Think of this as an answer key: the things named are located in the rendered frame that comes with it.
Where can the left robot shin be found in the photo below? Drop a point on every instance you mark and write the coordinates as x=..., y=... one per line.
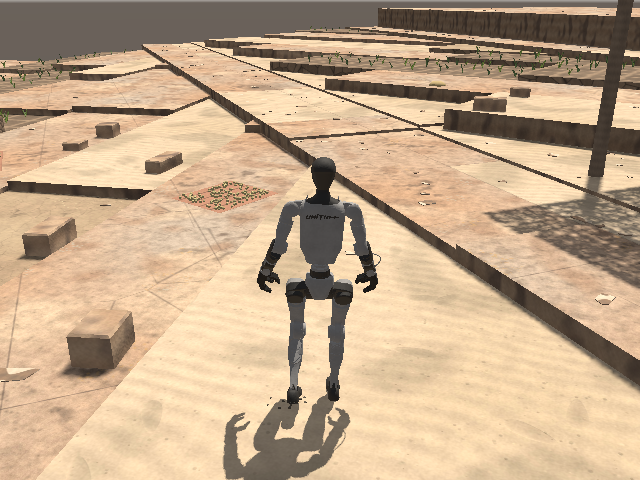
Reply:
x=295, y=352

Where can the left robot upper arm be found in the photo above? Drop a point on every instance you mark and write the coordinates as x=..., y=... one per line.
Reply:
x=290, y=209

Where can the robot left hand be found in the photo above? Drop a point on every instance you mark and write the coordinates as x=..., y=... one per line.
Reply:
x=270, y=278

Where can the robot head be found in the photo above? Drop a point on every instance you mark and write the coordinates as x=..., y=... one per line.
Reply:
x=323, y=172

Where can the right robot forearm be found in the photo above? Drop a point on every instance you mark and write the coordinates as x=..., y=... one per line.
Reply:
x=368, y=263

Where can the robot right hand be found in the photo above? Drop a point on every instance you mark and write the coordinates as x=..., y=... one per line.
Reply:
x=364, y=278

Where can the right robot upper arm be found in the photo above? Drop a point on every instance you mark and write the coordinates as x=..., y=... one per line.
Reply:
x=353, y=211

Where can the left robot forearm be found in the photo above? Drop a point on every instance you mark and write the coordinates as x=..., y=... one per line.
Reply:
x=270, y=260

